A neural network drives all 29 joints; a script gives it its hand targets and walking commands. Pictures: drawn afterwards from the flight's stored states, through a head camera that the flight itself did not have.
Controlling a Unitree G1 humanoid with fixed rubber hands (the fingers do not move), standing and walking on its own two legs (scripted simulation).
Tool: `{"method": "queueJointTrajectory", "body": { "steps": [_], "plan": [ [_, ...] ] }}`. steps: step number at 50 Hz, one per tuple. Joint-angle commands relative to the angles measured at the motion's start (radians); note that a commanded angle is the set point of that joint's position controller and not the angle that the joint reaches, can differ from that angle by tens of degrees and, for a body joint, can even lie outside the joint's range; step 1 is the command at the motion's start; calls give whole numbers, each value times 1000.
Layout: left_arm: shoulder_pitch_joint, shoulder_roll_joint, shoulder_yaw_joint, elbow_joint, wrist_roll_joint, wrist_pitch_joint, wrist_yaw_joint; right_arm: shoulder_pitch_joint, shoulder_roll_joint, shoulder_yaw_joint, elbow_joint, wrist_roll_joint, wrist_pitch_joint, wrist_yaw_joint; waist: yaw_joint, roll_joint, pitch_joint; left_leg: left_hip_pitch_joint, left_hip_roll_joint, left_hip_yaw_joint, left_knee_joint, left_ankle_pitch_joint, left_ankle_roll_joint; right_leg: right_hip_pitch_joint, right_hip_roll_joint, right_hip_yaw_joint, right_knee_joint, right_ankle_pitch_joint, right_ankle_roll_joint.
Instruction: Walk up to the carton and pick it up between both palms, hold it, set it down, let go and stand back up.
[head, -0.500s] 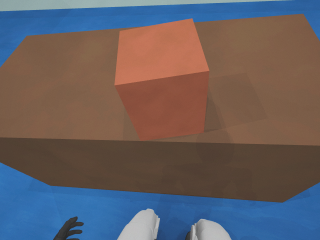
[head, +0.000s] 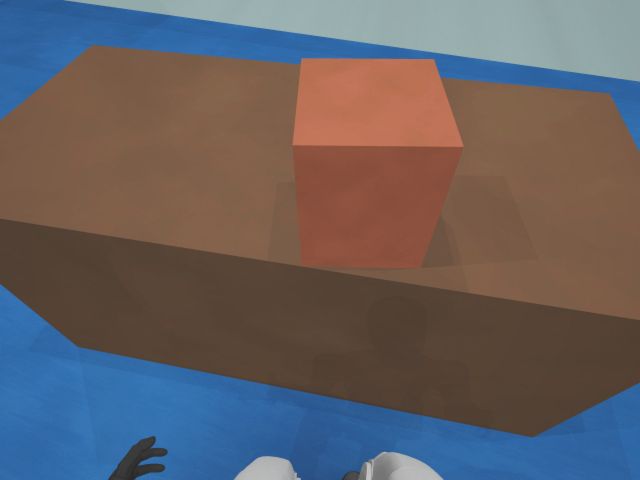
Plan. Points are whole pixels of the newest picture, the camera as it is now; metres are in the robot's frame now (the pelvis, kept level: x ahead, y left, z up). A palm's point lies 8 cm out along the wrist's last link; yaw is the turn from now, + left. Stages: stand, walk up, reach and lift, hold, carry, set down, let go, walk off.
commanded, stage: walk up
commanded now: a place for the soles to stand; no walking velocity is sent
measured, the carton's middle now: (364, 168) +0.54 -0.04 +0.06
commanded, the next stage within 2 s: none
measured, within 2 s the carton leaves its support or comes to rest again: neither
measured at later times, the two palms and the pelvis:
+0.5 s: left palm (130, 475) +0.13 +0.27 -0.11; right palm out of the picture +0.10 -0.33 -0.10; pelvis +0.06 -0.02 +0.00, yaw +1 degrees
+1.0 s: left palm (114, 470) +0.14 +0.30 -0.12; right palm (567, 471) +0.15 -0.29 -0.10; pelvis +0.07 +0.01 +0.00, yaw +1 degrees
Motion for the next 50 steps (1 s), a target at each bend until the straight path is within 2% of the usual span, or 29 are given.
{"method": "queueJointTrajectory", "body": {
  "steps": [1,2,3,4,5,6,8,12,14,15,17,18,19,20,21,22,24,26,29,30,31,32,33,35,37,39,41,46,50],
  "plan": [
    [-82,262,101,-90,13,-22,4,210,-194,-76,2,-2,-29,-13,-74,26,-122,162,64,15,-329,-4,173,-194,-166,212,-261,-457,143],
    [-40,243,106,-77,0,-17,-3,155,-223,-76,-29,-6,-38,-16,-64,203,-81,22,193,-294,-517,-273,246,-197,-70,190,-4,-433,149],
    [10,228,114,-82,-16,-15,-12,-10,-240,-70,-87,-22,-55,-25,-14,347,-25,-188,345,-680,-662,-501,332,-181,-9,243,334,-307,108],
    [36,274,144,-94,-9,-6,-13,-111,-256,-79,-124,-32,-73,-44,30,244,5,-327,380,-718,-682,-567,373,-121,-28,372,513,-297,76],
    [89,284,159,-85,-3,-1,-22,-185,-260,-90,-155,-37,-93,-58,82,186,26,-364,354,-652,-673,-518,339,-84,-41,411,590,-232,65],
    [93,277,162,-78,7,-6,-27,-194,-259,-100,-171,-39,-106,-65,88,159,21,-307,298,-556,-639,-395,298,-103,-40,415,561,-210,55],
    [77,265,155,-79,18,-33,-30,-110,-234,-111,-164,-35,-108,-48,35,158,-20,-125,217,-412,-559,-192,274,-184,-25,338,420,-210,47],
    [-37,221,118,-112,11,-82,-17,126,-219,-123,-119,-49,-112,-27,-97,235,-156,355,245,-422,-410,316,311,-374,-19,310,165,-327,59],
    [-45,224,104,-104,8,-107,-8,145,-222,-126,-114,-46,-105,-30,-101,270,-186,410,257,-382,-330,588,327,-351,-18,287,84,-320,65],
    [-23,219,98,-94,9,-116,-5,105,-216,-123,-124,-44,-97,-31,-82,236,-205,370,255,-347,-288,662,314,-269,-18,277,-21,-245,65],
    [167,226,97,-10,11,-132,10,-49,-174,-112,-139,-32,-71,-15,57,156,-277,126,151,-142,-60,606,204,174,-32,260,-348,102,66],
    [261,294,110,24,20,-139,24,-41,-100,-81,-134,-22,-72,-11,104,12,-345,-73,64,-65,135,389,118,425,-153,386,-313,265,70],
    [271,354,122,23,16,-133,38,-19,-58,-58,-131,-6,-77,-9,88,-89,-341,-280,-58,-42,177,5,47,533,-340,651,-264,578,23],
    [250,321,111,14,10,-126,44,-30,-93,-62,-106,-4,-66,-24,87,40,-301,-294,-1,-66,151,-96,34,473,-398,675,-236,598,-65],
    [217,307,105,-3,14,-123,41,-47,-115,-68,-107,-4,-56,-30,76,30,-250,-293,13,-40,195,-130,43,400,-419,688,-218,606,-130],
    [187,296,99,-6,12,-121,43,-64,-128,-70,-108,-5,-56,-32,72,33,-167,-306,34,-33,193,-108,44,349,-392,629,-229,592,-113],
    [165,289,87,-6,8,-115,50,-67,-121,-72,-102,-6,-56,-26,58,-65,-92,-298,71,2,100,-48,39,338,-321,516,-214,772,-54],
    [165,274,81,-9,9,-112,49,-62,-121,-73,-91,-10,-62,-24,56,-131,-120,-246,97,57,12,-10,36,325,-307,472,-202,836,-35],
    [85,268,77,-33,1,-101,45,-72,-125,-69,-78,-13,-64,-26,33,-171,-105,-148,115,81,-130,81,44,228,-277,414,-167,786,-17],
    [30,266,71,-40,-4,-96,40,-63,-122,-65,-68,-10,-69,-25,13,-171,-115,-47,118,82,-231,194,49,150,-241,340,-140,740,1],
    [-8,267,64,-42,-11,-91,35,-38,-138,-70,-52,-9,-75,-23,-8,-144,-111,52,125,39,-311,390,60,62,-198,294,-111,621,17],
    [-20,255,64,-37,-15,-93,32,-59,-174,-79,-48,-11,-82,-23,8,-77,-106,107,168,-49,-313,650,85,12,-132,260,-55,494,46],
    [-7,243,62,-31,-17,-92,32,-68,-201,-85,-47,-14,-87,-23,18,-63,-166,104,224,-149,-316,737,132,31,-98,243,-1,380,65],
    [12,225,62,-11,-20,-83,32,-94,-197,-77,-55,-11,-90,-21,30,-18,-188,64,276,-215,-296,752,192,69,-68,298,7,171,76],
    [4,255,63,3,-19,-84,34,-129,-193,-68,-55,-6,-86,-19,39,14,-192,26,241,-190,-278,739,162,130,-86,310,-49,241,49],
    [18,278,66,21,-17,-90,36,-154,-170,-62,-52,1,-79,-17,44,-2,-202,32,181,-56,-214,806,97,180,-134,306,-122,429,32],
    [-10,291,68,20,-15,-89,37,-140,-163,-59,-46,2,-70,-17,30,24,-207,66,160,-19,-225,748,66,161,-163,301,-130,447,8],
    [-10,247,63,24,-20,-78,35,-172,-180,-54,-52,-9,-77,-18,39,86,-183,29,224,-136,-302,710,131,142,-110,298,-93,276,38],
    [-1,276,68,42,-16,-81,32,-210,-173,-54,-64,5,-72,-12,39,87,-140,-19,194,-105,-328,531,103,139,-125,318,-179,195,28]
  ]
}}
